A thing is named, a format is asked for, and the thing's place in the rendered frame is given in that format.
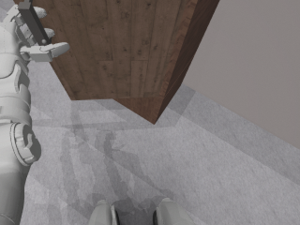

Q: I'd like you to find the handle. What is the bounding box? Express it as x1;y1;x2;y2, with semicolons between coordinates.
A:
18;0;52;53

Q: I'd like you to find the right robot shin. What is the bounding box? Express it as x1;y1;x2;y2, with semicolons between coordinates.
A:
160;198;171;204

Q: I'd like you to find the robot left hand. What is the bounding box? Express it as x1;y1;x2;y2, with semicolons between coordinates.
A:
0;4;70;65

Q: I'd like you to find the robot shin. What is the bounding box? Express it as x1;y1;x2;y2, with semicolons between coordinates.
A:
97;200;109;206
160;198;171;204

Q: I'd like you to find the left robot shin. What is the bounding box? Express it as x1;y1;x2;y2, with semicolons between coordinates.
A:
97;200;109;206

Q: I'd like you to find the left robot forearm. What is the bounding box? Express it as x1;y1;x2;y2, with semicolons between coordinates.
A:
0;53;32;128

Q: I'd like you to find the cupboard door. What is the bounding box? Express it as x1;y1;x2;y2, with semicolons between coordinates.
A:
13;0;187;101

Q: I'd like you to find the left robot upper arm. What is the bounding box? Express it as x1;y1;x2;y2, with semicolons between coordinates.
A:
0;122;41;225

